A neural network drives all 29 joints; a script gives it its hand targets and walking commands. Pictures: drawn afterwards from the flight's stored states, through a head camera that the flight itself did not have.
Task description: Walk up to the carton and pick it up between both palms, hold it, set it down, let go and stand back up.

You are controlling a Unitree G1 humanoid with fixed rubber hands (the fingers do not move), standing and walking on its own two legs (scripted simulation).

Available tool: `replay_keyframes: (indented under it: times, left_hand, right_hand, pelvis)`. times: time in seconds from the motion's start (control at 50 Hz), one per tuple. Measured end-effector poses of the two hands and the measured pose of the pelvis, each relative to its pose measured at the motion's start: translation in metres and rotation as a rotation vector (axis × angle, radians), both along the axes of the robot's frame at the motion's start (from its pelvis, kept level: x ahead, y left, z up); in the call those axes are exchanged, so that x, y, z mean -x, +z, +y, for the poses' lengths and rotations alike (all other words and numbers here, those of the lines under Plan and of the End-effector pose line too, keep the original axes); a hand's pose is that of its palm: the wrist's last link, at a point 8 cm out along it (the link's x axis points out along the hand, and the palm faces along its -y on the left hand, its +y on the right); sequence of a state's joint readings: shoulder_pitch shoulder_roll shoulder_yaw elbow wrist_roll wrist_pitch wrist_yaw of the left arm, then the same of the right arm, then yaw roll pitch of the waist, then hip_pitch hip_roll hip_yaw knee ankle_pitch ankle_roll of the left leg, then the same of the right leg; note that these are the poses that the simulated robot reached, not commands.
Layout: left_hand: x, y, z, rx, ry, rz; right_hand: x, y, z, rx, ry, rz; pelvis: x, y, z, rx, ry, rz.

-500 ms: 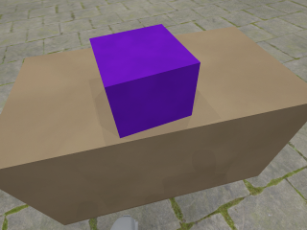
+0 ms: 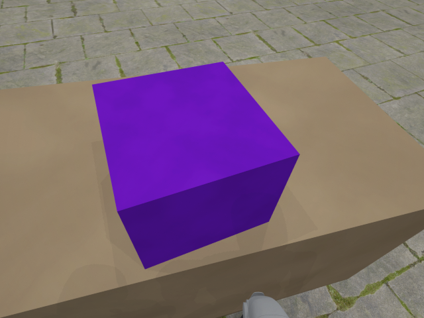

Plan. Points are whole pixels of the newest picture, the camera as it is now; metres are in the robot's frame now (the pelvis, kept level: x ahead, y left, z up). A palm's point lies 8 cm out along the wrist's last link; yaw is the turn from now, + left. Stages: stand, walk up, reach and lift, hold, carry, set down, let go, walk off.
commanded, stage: walk up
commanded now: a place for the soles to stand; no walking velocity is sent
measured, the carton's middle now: (186, 158) +0.42 +0.06 +0.06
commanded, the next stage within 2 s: none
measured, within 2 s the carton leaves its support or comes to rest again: neither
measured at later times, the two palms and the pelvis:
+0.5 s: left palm out of the picture +0.07 +0.23 -0.15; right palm out of the picture +0.04 -0.28 -0.14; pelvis -0.03 -0.03 -0.02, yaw +5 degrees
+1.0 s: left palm out of the picture -0.05 +0.19 -0.14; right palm out of the picture +0.01 -0.27 -0.14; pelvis -0.04 -0.04 +0.00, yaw +4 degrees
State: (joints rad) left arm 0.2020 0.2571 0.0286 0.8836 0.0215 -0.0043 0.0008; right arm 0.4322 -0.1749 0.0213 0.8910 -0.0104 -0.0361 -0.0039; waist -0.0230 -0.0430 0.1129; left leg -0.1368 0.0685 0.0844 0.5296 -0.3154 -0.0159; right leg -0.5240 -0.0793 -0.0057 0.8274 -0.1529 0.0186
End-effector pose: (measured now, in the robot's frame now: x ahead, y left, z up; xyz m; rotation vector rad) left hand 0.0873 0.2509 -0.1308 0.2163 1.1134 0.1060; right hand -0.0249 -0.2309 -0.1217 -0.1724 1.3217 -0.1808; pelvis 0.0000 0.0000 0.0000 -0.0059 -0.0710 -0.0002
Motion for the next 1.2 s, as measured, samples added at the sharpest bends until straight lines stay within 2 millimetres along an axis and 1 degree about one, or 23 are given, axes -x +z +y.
replay_keyframes:
  times: [0.04,0.08,0.1,0.14,0.18,0.22,0.26,0.3,0.4,0.46,0.5,0.56,0.62,0.66,0.7,0.74,0.78,0.86,0.94,1.06,1.2]
  left_hand:
    - [-0.018,-0.003,-0.014,-0.005,0.003,-0.015]
    - [-0.030,-0.009,-0.029,-0.016,0.000,-0.017]
    - [-0.034,-0.010,-0.036,-0.022,-0.009,-0.009]
    - [-0.039,-0.010,-0.048,-0.027,-0.028,0.006]
    - [-0.044,-0.008,-0.055,-0.030,-0.029,0.006]
    - [-0.045,-0.006,-0.058,-0.035,-0.019,0.003]
    - [-0.044,-0.003,-0.059,-0.036,-0.006,-0.014]
    - [-0.041,-0.003,-0.058,-0.033,0.007,-0.036]
    - [-0.022,-0.010,-0.046,-0.025,0.046,-0.066]
    - [-0.004,-0.019,-0.032,-0.017,0.067,-0.062]
    - [0.014,-0.018,-0.024,-0.009,0.089,-0.031]
    - [0.044,-0.010,-0.015,-0.013,0.117,0.042]
    - [0.072,-0.003,-0.010,-0.016,0.141,0.092]
    - [0.091,-0.002,-0.011,-0.022,0.146,0.124]
    - [0.108,-0.005,-0.017,-0.028,0.145,0.161]
    - [0.123,-0.008,-0.026,-0.032,0.140,0.198]
    - [0.134,-0.006,-0.039,-0.019,0.130,0.218]
    - [0.142,-0.004,-0.056,0.018,0.133,0.206]
    - [0.139,-0.004,-0.061,0.027,0.133,0.180]
    - [0.129,-0.008,-0.059,0.037,0.111,0.153]
    - [0.124,-0.009,-0.048,0.024,0.097,0.167]
  right_hand:
    - [-0.015,-0.012,-0.011,-0.018,-0.004,0.008]
    - [-0.035,-0.028,-0.025,-0.029,-0.004,-0.001]
    - [-0.047,-0.035,-0.032,-0.030,-0.003,-0.010]
    - [-0.070,-0.043,-0.043,-0.022,0.002,-0.045]
    - [-0.088,-0.045,-0.049,-0.011,0.022,-0.073]
    - [-0.098,-0.043,-0.054,-0.005,0.047,-0.082]
    - [-0.105,-0.039,-0.057,0.007,0.073,-0.085]
    - [-0.107,-0.034,-0.060,0.023,0.103,-0.085]
    - [-0.099,-0.026,-0.059,0.047,0.141,-0.095]
    - [-0.083,-0.022,-0.053,0.058,0.138,-0.105]
    - [-0.067,-0.015,-0.047,0.052,0.120,-0.102]
    - [-0.045,-0.005,-0.042,0.053,0.084,-0.076]
    - [-0.033,0.001,-0.035,0.041,0.107,-0.033]
    - [-0.030,0.000,-0.032,0.024,0.126,-0.022]
    - [-0.029,-0.005,-0.032,0.005,0.134,-0.023]
    - [-0.029,-0.012,-0.034,-0.009,0.127,-0.028]
    - [-0.029,-0.015,-0.035,-0.022,0.128,-0.037]
    - [-0.032,-0.019,-0.035,-0.042,0.136,-0.061]
    - [-0.034,-0.019,-0.036,-0.045,0.139,-0.079]
    - [-0.027,-0.013,-0.043,-0.009,0.135,-0.062]
    - [-0.015,-0.007,-0.051,0.028,0.120,-0.016]
  pelvis:
    - [-0.010,-0.007,-0.009,-0.015,0.004,0.002]
    - [-0.019,-0.018,-0.018,-0.027,0.000,0.009]
    - [-0.021,-0.021,-0.021,-0.019,-0.007,0.013]
    - [-0.019,-0.024,-0.026,-0.015,-0.002,0.021]
    - [-0.016,-0.024,-0.030,-0.022,0.008,0.030]
    - [-0.012,-0.022,-0.033,-0.027,0.019,0.038]
    - [-0.008,-0.020,-0.035,-0.025,0.031,0.047]
    - [-0.003,-0.019,-0.037,-0.021,0.040,0.054]
    - [0.012,-0.022,-0.035,-0.002,0.078,0.057]
    - [0.022,-0.026,-0.029,-0.014,0.087,0.041]
    - [0.025,-0.022,-0.025,-0.017,0.080,0.033]
    - [0.026,-0.008,-0.023,0.026,0.103,0.037]
    - [0.030,0.002,-0.024,0.028,0.105,0.059]
    - [0.034,0.004,-0.026,0.020,0.096,0.064]
    - [0.036,0.002,-0.028,0.006,0.082,0.066]
    - [0.038,-0.002,-0.032,-0.005,0.066,0.058]
    - [0.040,-0.001,-0.034,0.015,0.072,0.037]
    - [0.040,0.000,-0.036,0.004,0.070,0.019]
    - [0.040,0.001,-0.036,-0.005,0.068,0.009]
    - [0.042,0.001,-0.036,-0.009,0.066,0.009]
    - [0.038,0.002,-0.032,-0.006,0.063,0.016]
